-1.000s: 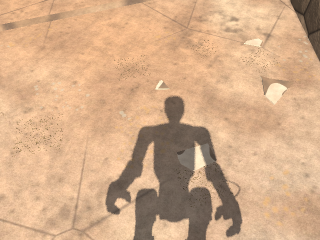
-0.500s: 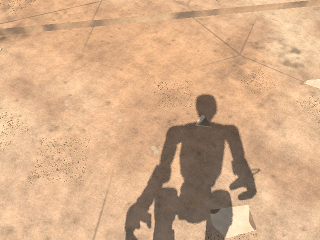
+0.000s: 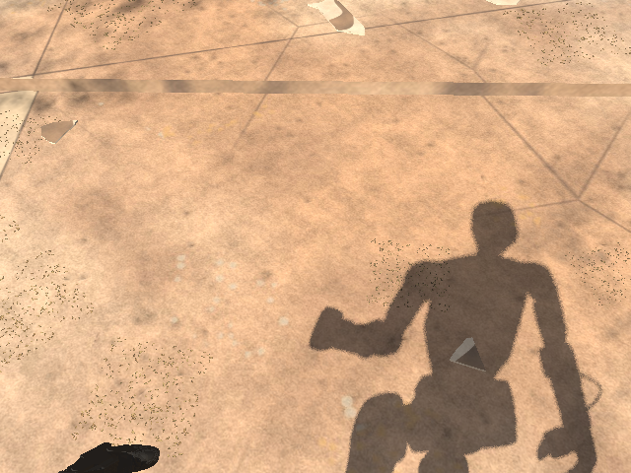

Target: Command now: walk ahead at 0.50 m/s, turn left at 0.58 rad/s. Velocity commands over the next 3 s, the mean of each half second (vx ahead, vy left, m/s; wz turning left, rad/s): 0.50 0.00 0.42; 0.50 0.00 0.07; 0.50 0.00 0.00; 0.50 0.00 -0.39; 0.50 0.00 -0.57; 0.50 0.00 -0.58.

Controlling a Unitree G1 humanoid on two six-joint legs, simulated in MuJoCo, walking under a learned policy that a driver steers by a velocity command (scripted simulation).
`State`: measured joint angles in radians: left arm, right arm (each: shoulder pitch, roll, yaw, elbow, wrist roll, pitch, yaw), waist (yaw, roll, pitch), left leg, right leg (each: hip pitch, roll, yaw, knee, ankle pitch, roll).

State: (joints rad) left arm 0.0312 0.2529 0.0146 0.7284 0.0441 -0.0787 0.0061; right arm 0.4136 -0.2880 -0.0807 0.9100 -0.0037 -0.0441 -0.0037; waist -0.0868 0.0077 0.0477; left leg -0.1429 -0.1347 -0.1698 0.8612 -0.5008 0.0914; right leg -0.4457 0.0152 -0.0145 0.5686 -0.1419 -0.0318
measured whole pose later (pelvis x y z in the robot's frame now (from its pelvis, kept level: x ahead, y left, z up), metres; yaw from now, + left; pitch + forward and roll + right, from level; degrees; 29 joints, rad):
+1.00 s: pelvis +0.51 +0.08 +0.00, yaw +13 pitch +1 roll +1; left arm 0.04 0.22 0.03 0.79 0.03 -0.05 -0.02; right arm 0.45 -0.23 -0.03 1.02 -0.02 -0.08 -0.01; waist -0.06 -0.01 0.04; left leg 0.14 -0.06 0.05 0.27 -0.42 0.05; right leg -0.48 -0.02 -0.08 0.54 -0.11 -0.09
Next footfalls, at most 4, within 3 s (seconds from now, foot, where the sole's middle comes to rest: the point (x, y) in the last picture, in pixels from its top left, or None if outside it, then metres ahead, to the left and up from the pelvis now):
0.46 left None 0.35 0.14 -0.76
1.00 right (292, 363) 0.70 0.03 -0.76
1.56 left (185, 281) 0.94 0.28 -0.76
2.10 right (251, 194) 1.22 0.11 -0.76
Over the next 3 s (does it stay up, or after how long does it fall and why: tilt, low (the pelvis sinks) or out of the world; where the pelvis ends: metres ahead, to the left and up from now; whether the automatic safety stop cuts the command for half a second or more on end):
stays up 1.54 0.08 0.02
